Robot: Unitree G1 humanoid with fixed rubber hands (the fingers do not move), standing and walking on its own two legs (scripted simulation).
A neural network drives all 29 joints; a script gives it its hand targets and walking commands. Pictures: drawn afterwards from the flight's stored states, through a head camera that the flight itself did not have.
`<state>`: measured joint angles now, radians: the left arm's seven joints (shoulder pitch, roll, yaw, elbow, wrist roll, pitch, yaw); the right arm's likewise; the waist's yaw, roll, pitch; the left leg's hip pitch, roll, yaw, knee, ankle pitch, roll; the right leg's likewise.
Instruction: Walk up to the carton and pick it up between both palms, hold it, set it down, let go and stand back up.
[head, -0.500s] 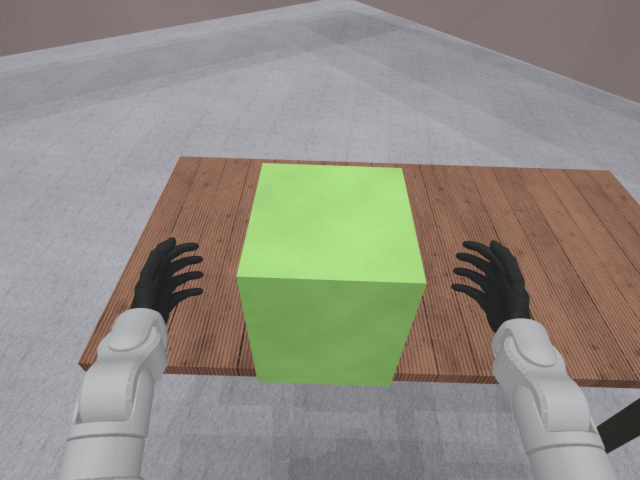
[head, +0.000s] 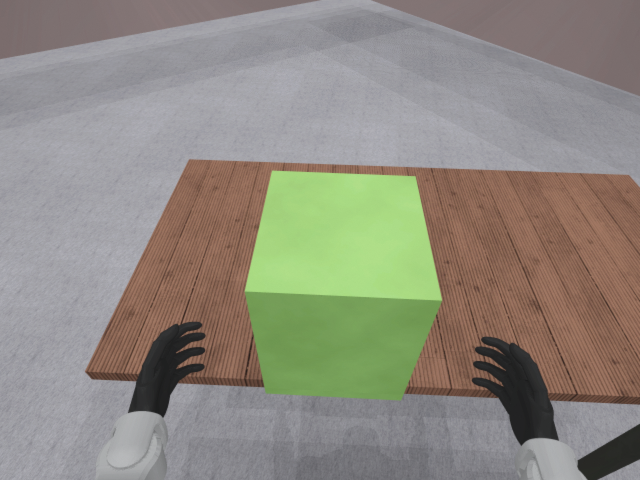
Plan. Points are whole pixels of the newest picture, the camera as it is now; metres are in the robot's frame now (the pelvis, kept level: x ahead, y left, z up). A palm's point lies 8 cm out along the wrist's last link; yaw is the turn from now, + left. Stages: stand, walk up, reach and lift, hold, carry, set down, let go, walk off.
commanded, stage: set down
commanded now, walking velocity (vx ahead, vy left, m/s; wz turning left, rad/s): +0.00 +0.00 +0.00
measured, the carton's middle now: (338, 288) +0.38 +0.02 +0.03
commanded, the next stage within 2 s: let go in 1.12 s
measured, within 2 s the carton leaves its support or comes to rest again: neither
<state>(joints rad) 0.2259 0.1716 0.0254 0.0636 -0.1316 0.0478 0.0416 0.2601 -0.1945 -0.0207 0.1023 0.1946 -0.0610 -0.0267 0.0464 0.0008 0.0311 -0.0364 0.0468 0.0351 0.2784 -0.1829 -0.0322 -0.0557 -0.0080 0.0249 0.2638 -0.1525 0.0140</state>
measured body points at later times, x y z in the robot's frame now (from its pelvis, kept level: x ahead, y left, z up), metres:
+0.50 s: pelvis +0.01 +0.00 +0.00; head +0.00 +0.01 +0.45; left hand +0.20 +0.22 -0.03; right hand +0.21 -0.21 -0.03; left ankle -0.02 +0.14 -0.75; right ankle +0.00 -0.13 -0.75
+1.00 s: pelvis +0.01 +0.00 +0.00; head +0.01 +0.00 +0.45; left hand +0.17 +0.23 -0.07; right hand +0.18 -0.22 -0.07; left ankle -0.02 +0.14 -0.75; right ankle +0.00 -0.13 -0.75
